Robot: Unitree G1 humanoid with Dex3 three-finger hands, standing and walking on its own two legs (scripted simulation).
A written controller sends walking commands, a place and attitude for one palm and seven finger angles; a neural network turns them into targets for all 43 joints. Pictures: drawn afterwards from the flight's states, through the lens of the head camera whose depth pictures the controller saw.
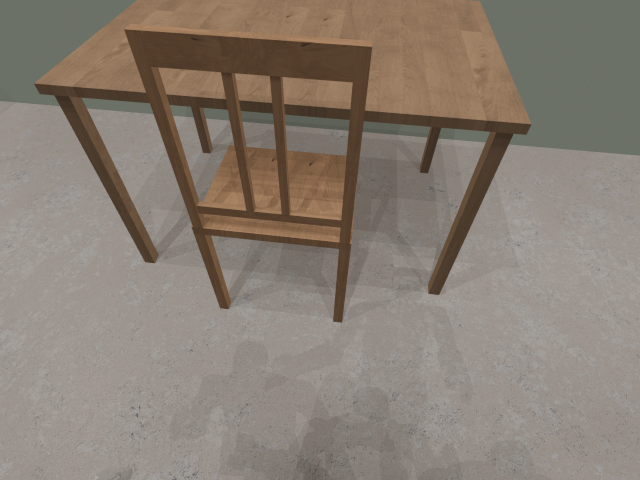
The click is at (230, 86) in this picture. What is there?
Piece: chair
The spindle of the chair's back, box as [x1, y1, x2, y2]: [221, 72, 255, 211]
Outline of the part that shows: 221,72 246,210 253,211 255,205 234,73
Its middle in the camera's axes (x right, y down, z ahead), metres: -0.18 -0.20 +0.87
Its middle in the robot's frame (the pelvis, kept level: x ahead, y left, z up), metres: +0.77 +0.22 -0.06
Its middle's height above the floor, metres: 0.71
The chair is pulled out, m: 0.00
